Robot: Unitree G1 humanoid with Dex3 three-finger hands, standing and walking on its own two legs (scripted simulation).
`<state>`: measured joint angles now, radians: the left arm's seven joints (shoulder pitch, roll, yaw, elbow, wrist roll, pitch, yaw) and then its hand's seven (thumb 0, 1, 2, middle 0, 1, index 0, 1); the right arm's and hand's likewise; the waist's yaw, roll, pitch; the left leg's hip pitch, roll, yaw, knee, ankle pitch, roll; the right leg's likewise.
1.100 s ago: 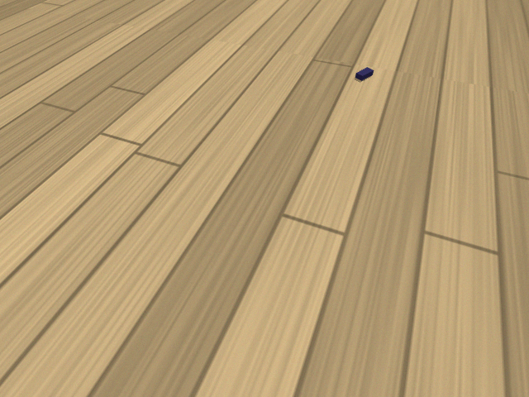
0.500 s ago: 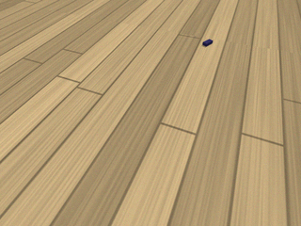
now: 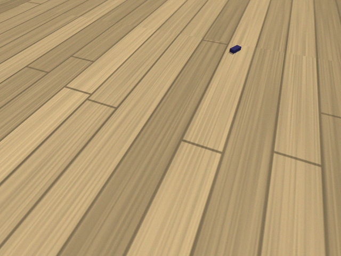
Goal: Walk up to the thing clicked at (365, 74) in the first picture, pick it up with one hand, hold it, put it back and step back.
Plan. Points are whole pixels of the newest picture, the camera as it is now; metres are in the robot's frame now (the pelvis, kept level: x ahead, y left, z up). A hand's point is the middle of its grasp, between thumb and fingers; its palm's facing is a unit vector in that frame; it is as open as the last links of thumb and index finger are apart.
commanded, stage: stand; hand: left
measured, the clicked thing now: (235, 49) +2.30 -0.76 -0.76
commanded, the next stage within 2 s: walk up in 0.02 s
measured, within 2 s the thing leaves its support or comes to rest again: neither
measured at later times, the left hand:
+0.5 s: hand (128, 210) +0.27 +0.14 -0.13, palm faces -0.13 -0.90 -0.41, open 7.4 cm
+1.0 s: hand (163, 129) +0.60 +0.04 -0.17, palm faces -0.40 -0.85 -0.34, open 7.4 cm
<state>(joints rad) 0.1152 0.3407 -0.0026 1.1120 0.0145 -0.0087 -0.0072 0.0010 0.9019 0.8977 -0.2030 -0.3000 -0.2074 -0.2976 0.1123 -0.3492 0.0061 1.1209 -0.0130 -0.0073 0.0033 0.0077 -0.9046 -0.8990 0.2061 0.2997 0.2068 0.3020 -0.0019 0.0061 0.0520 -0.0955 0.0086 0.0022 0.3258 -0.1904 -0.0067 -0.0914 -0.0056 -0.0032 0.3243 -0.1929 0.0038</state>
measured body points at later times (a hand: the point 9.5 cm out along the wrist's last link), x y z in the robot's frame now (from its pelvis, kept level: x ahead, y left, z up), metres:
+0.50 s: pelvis +0.14 -0.13 -0.03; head +0.11 -0.16 +0.42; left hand +0.28 +0.19 -0.11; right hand +0.14 -0.49 -0.15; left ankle +0.05 +0.04 -0.68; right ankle +0.15 -0.25 -0.75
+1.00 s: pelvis +0.45 -0.19 -0.02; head +0.47 -0.18 +0.43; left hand +0.62 +0.09 -0.14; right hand +0.43 -0.54 -0.10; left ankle +0.53 -0.10 -0.75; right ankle +0.31 -0.29 -0.66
